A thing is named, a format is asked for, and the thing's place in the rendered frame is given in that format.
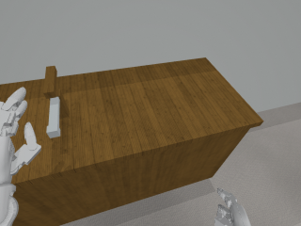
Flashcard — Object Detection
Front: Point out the left robot hand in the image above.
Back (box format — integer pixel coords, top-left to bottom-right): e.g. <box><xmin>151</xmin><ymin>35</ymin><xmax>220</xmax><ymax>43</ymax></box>
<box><xmin>0</xmin><ymin>87</ymin><xmax>41</xmax><ymax>185</ymax></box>

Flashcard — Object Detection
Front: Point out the tap lever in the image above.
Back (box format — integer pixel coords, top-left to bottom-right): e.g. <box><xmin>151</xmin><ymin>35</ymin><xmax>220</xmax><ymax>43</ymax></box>
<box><xmin>46</xmin><ymin>96</ymin><xmax>61</xmax><ymax>138</ymax></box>

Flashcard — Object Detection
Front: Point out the counter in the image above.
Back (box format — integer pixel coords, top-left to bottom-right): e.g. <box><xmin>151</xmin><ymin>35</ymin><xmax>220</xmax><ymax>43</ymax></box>
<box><xmin>0</xmin><ymin>57</ymin><xmax>263</xmax><ymax>226</ymax></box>

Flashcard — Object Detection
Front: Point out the right robot hand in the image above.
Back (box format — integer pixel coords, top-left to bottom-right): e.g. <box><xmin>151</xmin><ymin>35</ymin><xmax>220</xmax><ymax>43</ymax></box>
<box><xmin>214</xmin><ymin>188</ymin><xmax>251</xmax><ymax>226</ymax></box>

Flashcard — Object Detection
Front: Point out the robot left forearm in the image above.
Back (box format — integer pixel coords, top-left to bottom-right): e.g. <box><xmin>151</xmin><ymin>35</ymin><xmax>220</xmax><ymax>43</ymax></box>
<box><xmin>0</xmin><ymin>183</ymin><xmax>19</xmax><ymax>226</ymax></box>

